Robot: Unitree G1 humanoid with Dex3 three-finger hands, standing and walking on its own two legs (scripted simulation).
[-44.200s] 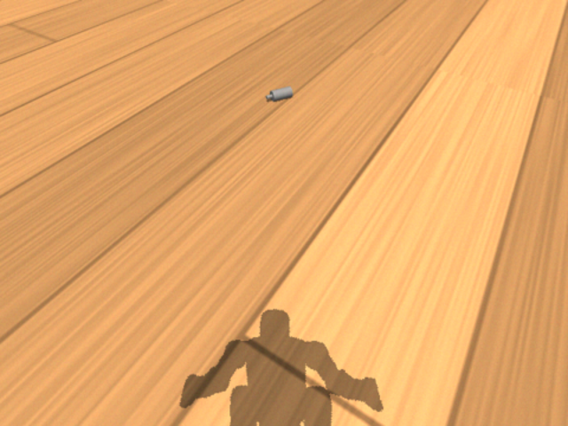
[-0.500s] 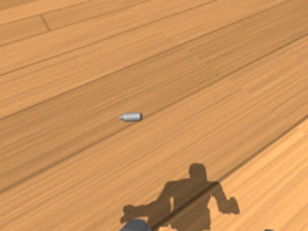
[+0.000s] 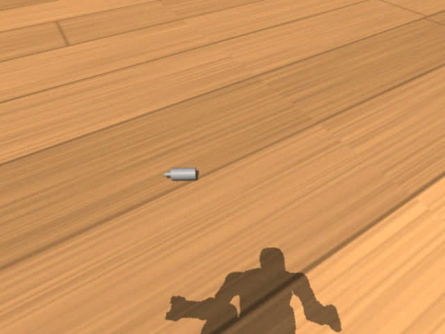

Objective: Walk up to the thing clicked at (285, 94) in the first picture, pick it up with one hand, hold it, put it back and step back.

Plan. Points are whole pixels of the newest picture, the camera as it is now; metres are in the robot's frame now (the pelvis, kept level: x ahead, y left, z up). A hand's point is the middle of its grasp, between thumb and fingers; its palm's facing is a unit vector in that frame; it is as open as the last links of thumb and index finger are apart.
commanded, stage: step back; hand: left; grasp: from above
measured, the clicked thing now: (180, 174) +1.05 +0.28 -0.73
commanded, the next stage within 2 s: stand in 0.48 s
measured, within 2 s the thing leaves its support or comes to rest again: neither
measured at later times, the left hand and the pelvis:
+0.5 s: hand out of the picture +0.14 +0.28 -0.15, palm faces -0.02 -0.93 -0.37, open 7.3 cm; pelvis +0.04 +0.02 +0.01, yaw -1 degrees
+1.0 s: hand out of the picture +0.11 +0.27 -0.14, palm faces -0.06 -0.94 -0.34, open 7.3 cm; pelvis +0.03 +0.01 +0.02, yaw -1 degrees
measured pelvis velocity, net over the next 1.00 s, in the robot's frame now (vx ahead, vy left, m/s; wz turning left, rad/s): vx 0.03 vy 0.01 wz -0.02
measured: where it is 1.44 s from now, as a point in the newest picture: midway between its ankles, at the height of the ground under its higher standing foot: outside the picture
